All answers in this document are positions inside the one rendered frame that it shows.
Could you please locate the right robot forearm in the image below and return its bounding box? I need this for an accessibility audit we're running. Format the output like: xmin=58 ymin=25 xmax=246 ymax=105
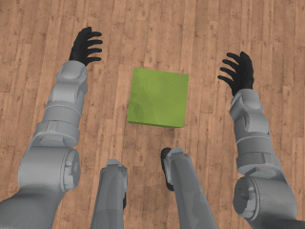
xmin=229 ymin=89 xmax=297 ymax=214

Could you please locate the carton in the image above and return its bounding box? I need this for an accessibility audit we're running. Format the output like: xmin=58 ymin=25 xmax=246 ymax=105
xmin=127 ymin=67 xmax=190 ymax=129

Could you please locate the left robot forearm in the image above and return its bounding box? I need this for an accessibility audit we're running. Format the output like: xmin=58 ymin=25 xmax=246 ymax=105
xmin=17 ymin=60 xmax=88 ymax=187

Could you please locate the robot left shin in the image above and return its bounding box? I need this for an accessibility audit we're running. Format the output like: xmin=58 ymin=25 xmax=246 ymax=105
xmin=99 ymin=158 xmax=125 ymax=199

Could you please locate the left robot thigh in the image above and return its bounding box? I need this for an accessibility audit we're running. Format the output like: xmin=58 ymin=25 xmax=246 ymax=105
xmin=90 ymin=164 xmax=128 ymax=229

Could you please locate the right robot hand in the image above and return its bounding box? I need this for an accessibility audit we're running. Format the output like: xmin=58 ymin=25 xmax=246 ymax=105
xmin=217 ymin=52 xmax=254 ymax=96

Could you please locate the left robot hand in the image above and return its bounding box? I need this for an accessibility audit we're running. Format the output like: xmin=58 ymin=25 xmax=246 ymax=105
xmin=69 ymin=27 xmax=103 ymax=66

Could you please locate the robot left upper arm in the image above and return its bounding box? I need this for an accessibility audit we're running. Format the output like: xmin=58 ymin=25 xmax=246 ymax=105
xmin=0 ymin=146 xmax=81 ymax=229

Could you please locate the robot right upper arm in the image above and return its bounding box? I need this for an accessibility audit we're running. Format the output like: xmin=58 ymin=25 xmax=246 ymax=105
xmin=233 ymin=176 xmax=305 ymax=229

